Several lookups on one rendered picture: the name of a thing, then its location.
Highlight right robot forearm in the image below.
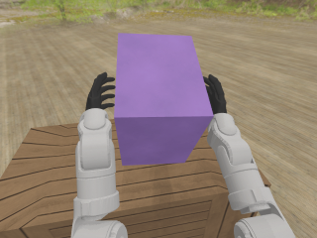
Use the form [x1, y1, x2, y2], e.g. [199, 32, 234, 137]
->
[207, 113, 296, 238]

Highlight left robot forearm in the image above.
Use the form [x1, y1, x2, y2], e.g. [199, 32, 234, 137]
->
[70, 108, 120, 238]

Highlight right robot upper arm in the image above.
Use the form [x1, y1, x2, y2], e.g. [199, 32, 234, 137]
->
[234, 213, 294, 238]

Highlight left robot upper arm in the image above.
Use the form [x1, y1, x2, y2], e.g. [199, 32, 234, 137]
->
[73, 220, 128, 238]

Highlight pedestal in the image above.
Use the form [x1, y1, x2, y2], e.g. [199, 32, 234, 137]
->
[0, 119, 271, 238]

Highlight right robot hand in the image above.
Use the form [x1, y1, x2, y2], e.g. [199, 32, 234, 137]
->
[203, 74, 227, 115]

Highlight left robot hand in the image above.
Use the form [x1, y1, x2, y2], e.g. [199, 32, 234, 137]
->
[85, 71, 116, 110]

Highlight carton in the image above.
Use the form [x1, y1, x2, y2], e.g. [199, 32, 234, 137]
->
[114, 33, 214, 166]

